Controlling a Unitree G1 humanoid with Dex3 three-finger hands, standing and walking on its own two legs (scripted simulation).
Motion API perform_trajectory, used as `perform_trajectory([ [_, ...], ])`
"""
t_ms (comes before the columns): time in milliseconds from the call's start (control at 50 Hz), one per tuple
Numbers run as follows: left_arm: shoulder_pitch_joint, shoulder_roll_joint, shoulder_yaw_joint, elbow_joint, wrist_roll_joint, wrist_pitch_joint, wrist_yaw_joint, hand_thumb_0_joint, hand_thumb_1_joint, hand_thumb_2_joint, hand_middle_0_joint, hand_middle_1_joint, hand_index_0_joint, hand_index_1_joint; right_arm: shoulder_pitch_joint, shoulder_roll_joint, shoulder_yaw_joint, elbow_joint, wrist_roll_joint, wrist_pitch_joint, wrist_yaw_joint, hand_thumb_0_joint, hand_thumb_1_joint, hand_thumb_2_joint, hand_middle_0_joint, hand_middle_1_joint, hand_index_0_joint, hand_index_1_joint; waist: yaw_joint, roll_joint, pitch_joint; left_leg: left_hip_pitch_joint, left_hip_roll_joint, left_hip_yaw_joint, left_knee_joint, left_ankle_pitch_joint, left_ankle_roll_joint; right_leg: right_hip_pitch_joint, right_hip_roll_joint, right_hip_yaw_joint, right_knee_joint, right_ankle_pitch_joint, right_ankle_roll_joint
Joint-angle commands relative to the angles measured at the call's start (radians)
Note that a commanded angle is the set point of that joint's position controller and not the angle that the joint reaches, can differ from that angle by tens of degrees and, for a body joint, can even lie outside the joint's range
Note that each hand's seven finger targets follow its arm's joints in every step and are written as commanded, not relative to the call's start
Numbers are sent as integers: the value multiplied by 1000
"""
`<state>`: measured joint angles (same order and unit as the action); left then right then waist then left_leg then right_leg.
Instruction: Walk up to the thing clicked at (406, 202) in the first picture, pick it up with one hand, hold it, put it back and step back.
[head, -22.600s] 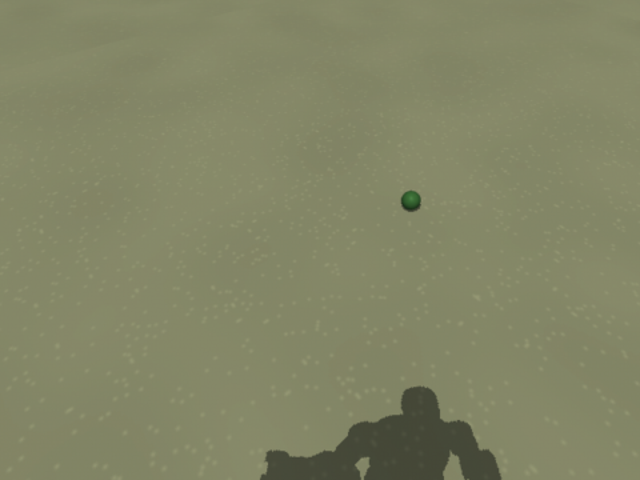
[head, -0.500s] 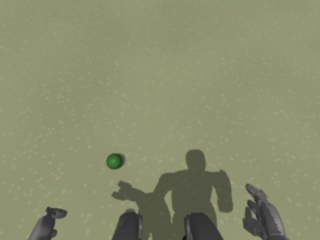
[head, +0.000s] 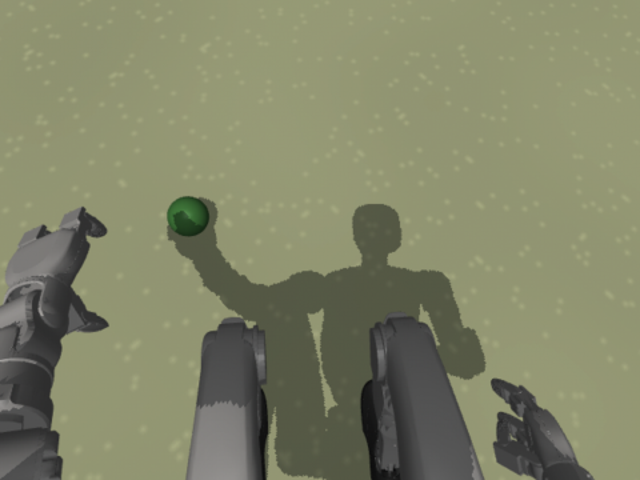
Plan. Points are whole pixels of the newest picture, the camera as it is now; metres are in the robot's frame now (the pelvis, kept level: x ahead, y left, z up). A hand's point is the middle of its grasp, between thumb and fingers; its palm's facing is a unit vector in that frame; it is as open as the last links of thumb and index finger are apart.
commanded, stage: rise first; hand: left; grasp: from above
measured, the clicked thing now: (188, 216) +0.57 +0.28 -0.41
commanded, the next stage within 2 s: none
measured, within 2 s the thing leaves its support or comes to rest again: neither
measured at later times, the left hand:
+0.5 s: hand (115, 239) +0.46 +0.34 -0.22, palm faces -0.45 -0.04 -0.89, open 14.1 cm
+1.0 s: hand (129, 224) +0.50 +0.34 -0.27, palm faces -0.45 -0.03 -0.89, open 14.1 cm
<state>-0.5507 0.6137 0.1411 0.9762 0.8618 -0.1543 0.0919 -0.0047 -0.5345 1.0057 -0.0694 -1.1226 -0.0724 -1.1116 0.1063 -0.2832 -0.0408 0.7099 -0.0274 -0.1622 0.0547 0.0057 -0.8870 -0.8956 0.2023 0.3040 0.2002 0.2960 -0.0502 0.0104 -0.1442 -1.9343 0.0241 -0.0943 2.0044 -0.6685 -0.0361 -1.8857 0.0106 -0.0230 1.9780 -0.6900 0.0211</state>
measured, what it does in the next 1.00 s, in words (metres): lowers itself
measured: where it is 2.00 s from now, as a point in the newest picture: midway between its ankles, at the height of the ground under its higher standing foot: (316, 457)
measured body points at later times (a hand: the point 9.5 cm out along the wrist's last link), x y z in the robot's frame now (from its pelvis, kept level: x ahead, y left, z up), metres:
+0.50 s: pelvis -0.01 +0.01 -0.09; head +0.22 +0.07 +0.29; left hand +0.48 +0.34 -0.17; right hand +0.02 -0.27 -0.19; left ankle +0.08 +0.14 -0.42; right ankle +0.08 -0.13 -0.42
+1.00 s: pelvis -0.01 +0.02 -0.11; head +0.25 +0.09 +0.25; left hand +0.52 +0.34 -0.22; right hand +0.02 -0.26 -0.20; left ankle +0.08 +0.14 -0.42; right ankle +0.08 -0.13 -0.42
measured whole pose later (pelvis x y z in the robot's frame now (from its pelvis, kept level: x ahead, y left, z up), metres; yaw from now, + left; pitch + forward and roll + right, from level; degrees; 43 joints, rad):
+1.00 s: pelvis -0.01 +0.02 -0.11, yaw -7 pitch +34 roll -11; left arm -1.04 0.98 0.15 1.42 1.30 -0.30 0.26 0.00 -0.53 0.99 -0.07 -1.04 -0.08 -1.03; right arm 0.15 -0.28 0.12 0.68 -0.15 0.03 0.12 0.00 -0.91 -0.90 0.20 0.30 0.20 0.30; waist -0.26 -0.04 -0.01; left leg -2.31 0.01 -0.18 2.39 -0.69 -0.01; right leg -2.20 0.04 -0.08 2.28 -0.70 0.06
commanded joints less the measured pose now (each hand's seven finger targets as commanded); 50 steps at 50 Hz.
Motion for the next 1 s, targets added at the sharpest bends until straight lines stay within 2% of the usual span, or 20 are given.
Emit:
perform_trajectory([
  [0, -337, 375, 80, -63, 77, -73, 45, 0, -521, 1017, -37, -1118, -49, -1108, 175, -192, -69, -51, -12, 4, -4, 0, -854, -891, 200, 300, 200, 300, -25, 76, -630, 335, -24, 84, -151, 115, 69, 294, 21, -35, -230, 135, -41],
  [80, -402, 434, 90, 17, 148, -103, 55, 0, -527, 1024, -38, -1098, -48, -1089, 192, -204, -62, -39, -21, 39, 2, 0, -860, -892, 200, 300, 200, 300, -39, 119, -607, 310, -22, 64, -128, 61, 64, 199, 26, -66, -166, 78, -49],
  [140, -479, 476, 96, 26, 194, -130, 76, 0, -523, 1015, -42, -1076, -53, -1065, 203, -206, -53, -34, -31, 66, 9, 0, -868, -895, 200, 299, 200, 299, -50, 161, -618, 309, -23, 55, -95, 64, 63, 149, 26, -77, -122, 82, -52],
  [160, -485, 495, 99, 55, 209, -138, 84, 0, -527, 1018, -42, -1069, -52, -1059, 197, -207, -47, -31, -34, 76, 12, 0, -869, -894, 200, 299, 200, 299, -56, 175, -587, 283, -23, 50, -89, 47, 62, 126, 26, -82, -103, 67, -53],
  [200, -508, 502, 96, 73, 243, -150, 103, 0, -526, 1014, -46, -1053, -54, -1045, 204, -212, -43, -24, -42, 94, 15, 0, -873, -895, 200, 299, 200, 299, -61, 191, -592, 305, -23, 43, -71, 68, 60, 80, 26, -90, -79, 88, -57],
  [220, -532, 528, 105, 79, 264, -156, 114, 0, -535, 1025, -46, -1041, -51, -1037, 206, -215, -38, -20, -45, 103, 17, 0, -874, -896, 200, 299, 200, 299, -62, 224, -585, 290, -24, 48, -57, 76, 59, 68, 25, -89, -64, 97, -59],
  [340, -600, 548, 87, 160, 358, -170, 171, 0, -547, 1023, -60, -1001, -58, -1002, 226, -228, -21, -8, -72, 145, 32, 0, -895, -901, 200, 299, 200, 299, -96, 255, -571, 285, -26, 28, -14, 101, 55, -5, 26, -111, -2, 122, -61],
  [380, -665, 544, 66, 150, 378, -174, 184, 0, -549, 1021, -58, -998, -57, -999, 237, -233, -17, 0, -84, 153, 36, 0, -899, -902, 200, 299, 200, 299, -118, 287, -583, 301, -24, 27, 3, 124, 53, -19, 24, -114, 11, 144, -59],
  [420, -675, 573, 74, 164, 393, -172, 190, 0, -552, 1022, -57, -1001, -55, -1001, 245, -239, -13, 2, -89, 159, 37, 0, -901, -902, 200, 299, 200, 299, -117, 298, -605, 317, -23, 23, 17, 151, 53, -22, 25, -115, 21, 164, -59],
  [440, -669, 566, 62, 198, 401, -172, 191, 0, -543, 1013, -58, -1003, -59, -1001, 246, -240, -6, 5, -95, 164, 40, 0, -903, -903, 200, 299, 200, 299, -133, 298, -588, 303, -23, 26, 36, 164, 56, -22, 26, -117, 28, 176, -55],
  [500, -685, 602, 66, 224, 416, -173, 191, 0, -538, 999, -58, -1017, -64, -1010, 247, -241, 4, 6, -104, 175, 42, 0, -908, -904, 199, 300, 200, 300, -136, 278, -583, 269, -26, 31, 58, 159, 61, -11, 28, -116, 27, 177, -53],
  [560, -724, 626, 66, 212, 421, -177, 190, 0, -537, 994, -56, -1024, -64, -1014, 243, -246, 18, -3, -117, 181, 45, 0, -909, -904, 199, 300, 200, 300, -148, 311, -590, 271, -22, 24, 71, 166, 60, -20, 33, -126, 45, 186, -54],
  [620, -725, 610, 53, 260, 422, -174, 195, 0, -537, 993, -58, -1029, -66, -1019, 242, -244, 34, -7, -123, 186, 49, 0, -909, -904, 199, 300, 200, 300, -171, 293, -555, 225, -21, 25, 85, 155, 63, -19, 38, -134, 53, 187, -51],
  [640, -728, 616, 56, 268, 419, -172, 199, 0, -535, 990, -55, -1036, -66, -1024, 239, -247, 35, -8, -120, 186, 47, 0, -908, -904, 199, 300, 200, 300, -161, 297, -545, 222, -21, 27, 87, 142, 63, -34, 38, -131, 51, 176, -52],
  [660, -741, 620, 51, 270, 422, -172, 202, 0, -540, 994, -58, -1030, -66, -1020, 241, -248, 40, -11, -124, 185, 48, 0, -909, -904, 199, 300, 200, 300, -173, 307, -542, 225, -19, 22, 88, 141, 62, -36, 37, -135, 56, 176, -52],
  [720, -756, 627, 49, 281, 436, -163, 209, 0, -557, 1009, -55, -1027, -59, -1022, 249, -254, 50, -12, -129, 189, 51, 0, -909, -904, 199, 300, 200, 300, -180, 326, -554, 238, -16, 17, 100, 166, 60, -37, 41, -140, 67, 199, -51],
  [860, -786, 648, 41, 285, 431, -153, 208, 0, -548, 996, -54, -1045, -64, -1035, 261, -264, 68, -18, -134, 194, 55, 0, -910, -904, 199, 300, 200, 300, -205, 352, -558, 238, -10, 4, 123, 219, 58, -35, 43, -148, 92, 246, -49],
  [900, -776, 649, 45, 297, 420, -148, 208, 0, -541, 988, -53, -1055, -66, -1040, 253, -266, 73, -21, -131, 194, 56, 0, -909, -904, 199, 300, 200, 300, -199, 363, -528, 239, -9, -2, 117, 211, 55, -67, 40, -148, 99, 234, -50],
  [960, -790, 670, 45, 293, 428, -150, 209, 0, -550, 995, -53, -1055, -64, -1043, 259, -273, 80, -27, -130, 196, 57, 0, -908, -904, 199, 300, 200, 300, -205, 381, -539, 241, -8, -7, 124, 208, 53, -63, 42, -152, 107, 235, -51],
  [980, -790, 674, 52, 293, 418, -147, 211, 0, -537, 982, -53, -1061, -68, -1044, 257, -275, 81, -29, -130, 197, 57, 0, -908, -903, 199, 300, 200, 300, -200, 378, -540, 241, -8, -4, 129, 212, 54, -61, 41, -149, 105, 239, -50],
])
